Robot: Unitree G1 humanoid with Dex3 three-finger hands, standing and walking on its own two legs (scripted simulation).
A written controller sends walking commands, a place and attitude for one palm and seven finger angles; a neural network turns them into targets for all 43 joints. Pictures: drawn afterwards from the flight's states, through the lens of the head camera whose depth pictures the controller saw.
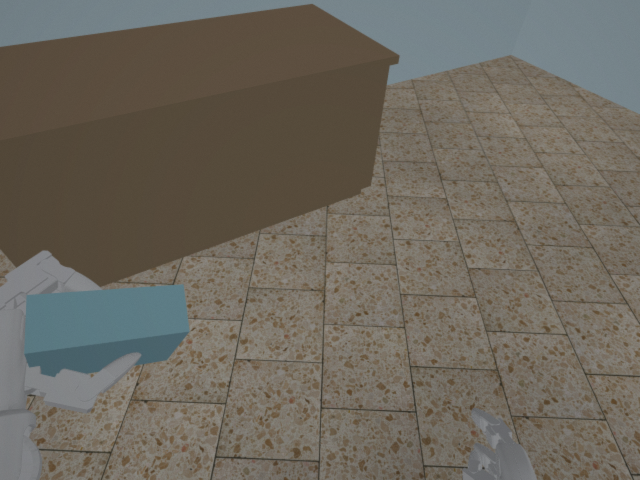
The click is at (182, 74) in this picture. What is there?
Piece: table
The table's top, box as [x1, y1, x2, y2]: [0, 4, 399, 151]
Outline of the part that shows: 399,55 313,4 0,47 0,151 397,63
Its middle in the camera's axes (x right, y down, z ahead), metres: -0.50 -0.62 +1.33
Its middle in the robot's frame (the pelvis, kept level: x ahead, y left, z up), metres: +1.38 +0.57 -0.08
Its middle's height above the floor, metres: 0.69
